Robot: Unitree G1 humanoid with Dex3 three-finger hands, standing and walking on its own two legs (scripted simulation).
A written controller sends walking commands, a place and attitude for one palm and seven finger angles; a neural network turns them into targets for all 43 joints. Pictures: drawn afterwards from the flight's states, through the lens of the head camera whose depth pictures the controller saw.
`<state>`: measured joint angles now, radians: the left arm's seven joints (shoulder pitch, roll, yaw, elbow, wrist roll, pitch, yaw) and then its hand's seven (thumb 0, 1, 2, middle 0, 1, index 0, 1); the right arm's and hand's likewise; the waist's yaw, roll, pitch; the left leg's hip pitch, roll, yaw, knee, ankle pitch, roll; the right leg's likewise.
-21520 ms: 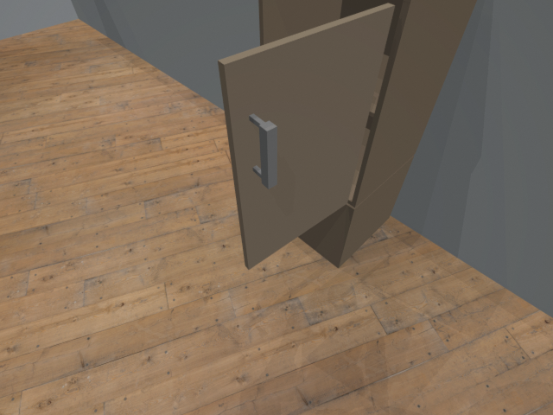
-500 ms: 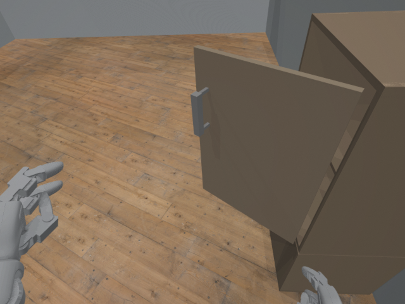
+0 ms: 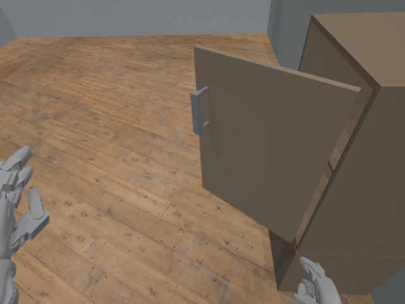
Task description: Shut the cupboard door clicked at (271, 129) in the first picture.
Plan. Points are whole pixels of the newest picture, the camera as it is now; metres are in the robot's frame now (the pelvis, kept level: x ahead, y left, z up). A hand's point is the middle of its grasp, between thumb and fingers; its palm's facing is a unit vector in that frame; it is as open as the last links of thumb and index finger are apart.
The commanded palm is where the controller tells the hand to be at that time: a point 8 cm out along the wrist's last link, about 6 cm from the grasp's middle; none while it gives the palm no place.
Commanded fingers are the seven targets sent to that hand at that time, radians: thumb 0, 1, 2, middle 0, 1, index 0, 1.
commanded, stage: step back with the hand held close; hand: left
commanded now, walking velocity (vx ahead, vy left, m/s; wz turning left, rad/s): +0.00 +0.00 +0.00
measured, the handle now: (201, 110) +0.62 +0.08 +0.07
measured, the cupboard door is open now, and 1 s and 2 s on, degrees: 54 54 54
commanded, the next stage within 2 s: stop stepping back and stand still in 1.40 s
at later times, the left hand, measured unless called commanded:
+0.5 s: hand (24, 231) +0.17 +0.29 +0.15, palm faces +0.38 -0.78 -0.49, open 7.4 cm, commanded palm +0.11 +0.32 +0.17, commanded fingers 0.00 0.90 0.90 -0.20 -0.30 -0.20 -0.30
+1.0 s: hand out of the picture +0.08 +0.29 +0.16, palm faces +0.48 -0.75 -0.44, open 7.4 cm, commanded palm +0.01 +0.32 +0.17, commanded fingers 0.00 0.90 0.90 -0.20 -0.30 -0.20 -0.30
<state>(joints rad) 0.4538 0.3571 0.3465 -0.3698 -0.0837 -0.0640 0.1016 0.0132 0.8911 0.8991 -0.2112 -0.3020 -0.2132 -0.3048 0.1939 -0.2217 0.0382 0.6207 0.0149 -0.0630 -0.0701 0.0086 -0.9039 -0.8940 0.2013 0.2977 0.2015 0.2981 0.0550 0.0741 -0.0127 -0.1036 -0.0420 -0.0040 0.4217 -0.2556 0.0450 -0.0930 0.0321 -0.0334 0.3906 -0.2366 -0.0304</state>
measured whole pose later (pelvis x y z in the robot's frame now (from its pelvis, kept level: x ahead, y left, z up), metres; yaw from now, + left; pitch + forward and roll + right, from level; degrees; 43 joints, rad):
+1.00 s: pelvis -0.11 +0.02 -0.03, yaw +3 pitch +0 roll -2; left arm 0.49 0.41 0.46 -0.51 -0.02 -0.26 0.14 0.01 0.89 0.90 -0.21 -0.30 -0.21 -0.30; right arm 0.23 -0.22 0.00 0.58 0.00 -0.02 -0.06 0.01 -0.90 -0.89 0.20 0.30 0.20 0.30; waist -0.01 -0.01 0.00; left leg -0.51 -0.03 0.03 0.72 -0.31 0.07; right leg -0.44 0.03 0.00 0.65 -0.22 0.00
